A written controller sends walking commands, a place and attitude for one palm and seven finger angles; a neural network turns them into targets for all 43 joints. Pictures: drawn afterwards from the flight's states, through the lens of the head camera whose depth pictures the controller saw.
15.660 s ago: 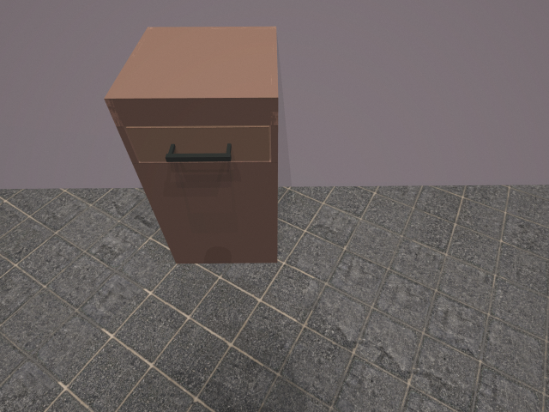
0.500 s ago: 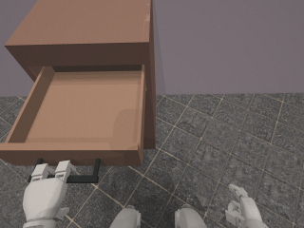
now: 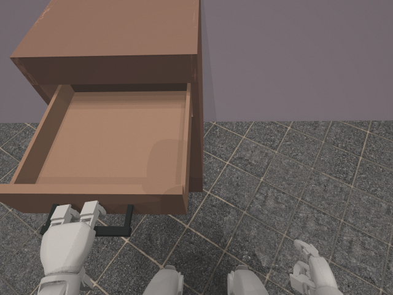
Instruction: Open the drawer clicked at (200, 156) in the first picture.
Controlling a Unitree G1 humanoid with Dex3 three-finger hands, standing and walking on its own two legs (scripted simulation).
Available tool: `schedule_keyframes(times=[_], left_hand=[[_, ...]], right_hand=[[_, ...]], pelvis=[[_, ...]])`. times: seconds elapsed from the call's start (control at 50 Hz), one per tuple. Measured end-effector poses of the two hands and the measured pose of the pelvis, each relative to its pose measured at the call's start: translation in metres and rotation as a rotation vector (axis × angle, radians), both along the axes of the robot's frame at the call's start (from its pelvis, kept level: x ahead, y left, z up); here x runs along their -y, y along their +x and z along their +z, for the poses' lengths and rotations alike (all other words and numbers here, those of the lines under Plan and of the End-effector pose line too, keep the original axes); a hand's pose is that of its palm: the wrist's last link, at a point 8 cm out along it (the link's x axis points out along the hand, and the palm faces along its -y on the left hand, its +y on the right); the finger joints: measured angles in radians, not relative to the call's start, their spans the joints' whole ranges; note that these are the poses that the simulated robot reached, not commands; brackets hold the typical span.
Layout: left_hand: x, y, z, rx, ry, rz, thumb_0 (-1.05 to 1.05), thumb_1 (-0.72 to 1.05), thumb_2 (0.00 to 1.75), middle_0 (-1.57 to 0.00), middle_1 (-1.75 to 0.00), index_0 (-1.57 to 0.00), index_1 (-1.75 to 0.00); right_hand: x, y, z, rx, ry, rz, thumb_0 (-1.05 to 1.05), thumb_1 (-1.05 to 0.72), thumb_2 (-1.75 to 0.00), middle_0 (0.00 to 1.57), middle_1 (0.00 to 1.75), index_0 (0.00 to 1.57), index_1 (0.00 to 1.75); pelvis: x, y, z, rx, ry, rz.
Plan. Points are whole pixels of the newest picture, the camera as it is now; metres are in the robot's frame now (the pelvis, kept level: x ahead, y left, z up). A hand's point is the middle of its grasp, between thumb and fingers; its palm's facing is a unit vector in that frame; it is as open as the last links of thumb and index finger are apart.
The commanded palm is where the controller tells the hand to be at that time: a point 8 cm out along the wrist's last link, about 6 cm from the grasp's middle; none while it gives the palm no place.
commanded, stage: lift the hand off the handle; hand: left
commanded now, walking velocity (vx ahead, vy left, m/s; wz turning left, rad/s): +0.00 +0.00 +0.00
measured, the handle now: (89, 220) +0.26 +0.25 -0.02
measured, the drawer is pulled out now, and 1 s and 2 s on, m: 0.30 0.30 0.30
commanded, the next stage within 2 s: none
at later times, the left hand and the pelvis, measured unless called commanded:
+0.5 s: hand (77, 244) +0.21 +0.24 +0.00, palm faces -0.03 -0.08 -1.00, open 13.8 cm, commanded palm +0.20 +0.24 +0.05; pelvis +0.02 +0.00 +0.03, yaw +0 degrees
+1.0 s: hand (67, 240) +0.21 +0.25 +0.03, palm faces -0.02 -0.09 -1.00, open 13.8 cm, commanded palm +0.20 +0.24 +0.09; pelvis +0.03 +0.01 +0.05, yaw -1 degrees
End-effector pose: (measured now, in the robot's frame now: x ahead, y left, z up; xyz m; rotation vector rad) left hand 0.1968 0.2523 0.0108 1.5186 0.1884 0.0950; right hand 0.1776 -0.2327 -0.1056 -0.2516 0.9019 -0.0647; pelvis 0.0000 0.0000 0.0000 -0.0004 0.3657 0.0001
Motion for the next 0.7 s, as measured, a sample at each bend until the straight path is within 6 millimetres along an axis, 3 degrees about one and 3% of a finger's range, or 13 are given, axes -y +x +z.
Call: schedule_keyframes(times=[0.5,0.7], left_hand=[[0.006,-0.004,0.041,0.025,-0.031,-0.005,-0.01,-0.49,0.3,-0.32,-1.2,-0.32,-1.2],[-0.004,-0.005,0.055,0.024,-0.012,0.04,-0.01,-0.49,0.3,-0.32,-1.2,-0.32,-1.2]], right_hand=[[-0.004,0.015,0.038,0.048,0.012,0.007,0.01,-0.91,-0.89,0.2,0.3,0.2,0.3],[-0.007,0.02,0.046,0.054,0.03,0.012,0.01,-0.91,-0.89,0.2,0.3,0.2,0.3]], pelvis=[[-0.005,0.015,0.026,0.063,-0.002,-0.006],[-0.004,0.02,0.035,0.091,-0.002,-0.006]])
